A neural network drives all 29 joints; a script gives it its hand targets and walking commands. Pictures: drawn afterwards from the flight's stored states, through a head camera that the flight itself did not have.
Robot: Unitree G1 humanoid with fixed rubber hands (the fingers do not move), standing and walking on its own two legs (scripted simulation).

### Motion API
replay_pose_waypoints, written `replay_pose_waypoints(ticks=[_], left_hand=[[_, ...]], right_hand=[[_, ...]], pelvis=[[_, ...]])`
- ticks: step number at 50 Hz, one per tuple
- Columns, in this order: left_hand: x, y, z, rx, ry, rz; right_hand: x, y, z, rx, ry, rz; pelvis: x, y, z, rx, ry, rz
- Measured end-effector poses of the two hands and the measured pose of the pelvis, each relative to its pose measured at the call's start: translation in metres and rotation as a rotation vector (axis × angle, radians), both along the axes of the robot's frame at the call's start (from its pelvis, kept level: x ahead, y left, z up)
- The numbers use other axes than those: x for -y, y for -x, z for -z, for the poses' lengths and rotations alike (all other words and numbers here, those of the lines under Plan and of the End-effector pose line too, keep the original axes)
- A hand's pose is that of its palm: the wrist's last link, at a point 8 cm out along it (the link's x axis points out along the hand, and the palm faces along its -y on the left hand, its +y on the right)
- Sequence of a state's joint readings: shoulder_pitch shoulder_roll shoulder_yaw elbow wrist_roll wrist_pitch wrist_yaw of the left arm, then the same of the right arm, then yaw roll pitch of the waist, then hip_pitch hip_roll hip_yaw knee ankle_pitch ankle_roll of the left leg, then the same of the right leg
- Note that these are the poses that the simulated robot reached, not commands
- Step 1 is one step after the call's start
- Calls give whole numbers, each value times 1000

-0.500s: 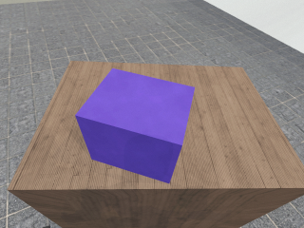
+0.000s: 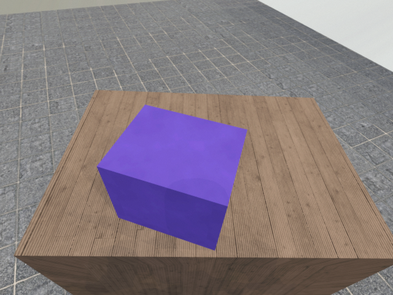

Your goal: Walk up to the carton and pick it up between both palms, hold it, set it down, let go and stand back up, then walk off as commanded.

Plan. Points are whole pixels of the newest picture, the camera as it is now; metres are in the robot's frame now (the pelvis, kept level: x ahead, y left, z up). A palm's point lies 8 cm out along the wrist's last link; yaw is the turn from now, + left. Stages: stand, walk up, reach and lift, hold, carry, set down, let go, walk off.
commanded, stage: walk up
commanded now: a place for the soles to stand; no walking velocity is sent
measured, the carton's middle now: (179, 176) +0.36 +0.05 +0.04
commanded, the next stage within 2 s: none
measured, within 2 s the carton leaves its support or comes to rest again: neither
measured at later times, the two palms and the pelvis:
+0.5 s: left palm out of the picture +0.03 +0.27 -0.15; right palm out of the picture +0.05 -0.37 -0.15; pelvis -0.06 -0.05 -0.04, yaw +0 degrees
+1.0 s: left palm out of the picture -0.02 +0.25 -0.13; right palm out of the picture +0.07 -0.34 -0.11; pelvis -0.06 -0.05 -0.01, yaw +3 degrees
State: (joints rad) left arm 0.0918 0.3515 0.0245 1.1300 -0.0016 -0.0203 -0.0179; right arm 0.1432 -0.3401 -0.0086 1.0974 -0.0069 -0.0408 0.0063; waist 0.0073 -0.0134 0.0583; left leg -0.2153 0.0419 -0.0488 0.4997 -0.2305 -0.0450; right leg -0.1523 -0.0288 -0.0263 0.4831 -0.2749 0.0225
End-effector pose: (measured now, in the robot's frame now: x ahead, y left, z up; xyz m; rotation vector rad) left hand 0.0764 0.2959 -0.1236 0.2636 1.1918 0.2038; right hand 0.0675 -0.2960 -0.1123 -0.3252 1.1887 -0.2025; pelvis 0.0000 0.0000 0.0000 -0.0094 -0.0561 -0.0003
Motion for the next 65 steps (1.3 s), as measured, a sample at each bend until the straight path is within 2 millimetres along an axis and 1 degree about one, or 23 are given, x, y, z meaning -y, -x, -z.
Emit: replay_pose_waypoints(ticks=[6,11,15,18,21,24,27,29,32,36,39,42,46,49,51,54,60,62,65], left_hand=[[6,-16,-1,11,12,7],[-1,-24,4,20,-7,10],[-7,-21,12,14,-35,22],[-6,-11,18,-3,-59,34],[3,6,24,-15,-77,42],[18,34,28,-49,-86,50],[32,61,25,-75,-76,25],[37,75,22,-76,-72,-7],[41,90,21,-57,-68,-48],[39,104,24,-28,-59,-79],[41,110,23,-32,-41,-91],[43,107,20,-12,-28,-95],[46,99,13,42,-27,-79],[43,95,7,71,-34,-68],[41,92,2,76,-37,-63],[38,84,-5,86,-36,-58],[35,70,-15,109,-42,-33],[29,69,-16,114,-66,-26],[14,77,-17,105,-109,-24]], right_hand=[[2,-7,-2,1,7,9],[15,-11,1,20,53,10],[28,-3,7,22,89,1],[43,7,14,19,109,-11],[63,15,25,17,121,-19],[77,20,35,17,122,-8],[81,26,37,-5,115,-21],[81,31,37,-19,106,-33],[78,38,36,-47,92,-53],[68,39,33,-55,78,-80],[56,36,22,-17,56,-97],[49,29,14,28,33,-109],[44,14,7,90,7,-103],[41,4,2,131,0,-101],[39,2,0,149,-6,-96],[35,6,-3,152,-17,-92],[32,21,-3,106,-30,-77],[34,24,-1,87,-24,-73],[36,30,5,59,-5,-65]], pelvis=[[2,-2,-1,-8,-1,1],[3,11,8,-9,0,3],[8,25,19,-10,-11,15],[20,37,28,-6,-16,16],[35,48,38,-10,-19,27],[46,59,43,12,9,10],[51,63,39,12,7,6],[53,64,36,8,14,-4],[54,64,34,6,24,-32],[54,64,34,10,23,-64],[53,64,26,36,-32,-43],[53,63,21,25,-13,-58],[56,64,17,40,7,-54],[53,65,15,39,8,-55],[49,64,13,39,-1,-49],[45,61,8,32,-6,-43],[43,60,1,27,1,-34],[39,63,3,17,12,-41],[28,69,8,8,34,-40]])
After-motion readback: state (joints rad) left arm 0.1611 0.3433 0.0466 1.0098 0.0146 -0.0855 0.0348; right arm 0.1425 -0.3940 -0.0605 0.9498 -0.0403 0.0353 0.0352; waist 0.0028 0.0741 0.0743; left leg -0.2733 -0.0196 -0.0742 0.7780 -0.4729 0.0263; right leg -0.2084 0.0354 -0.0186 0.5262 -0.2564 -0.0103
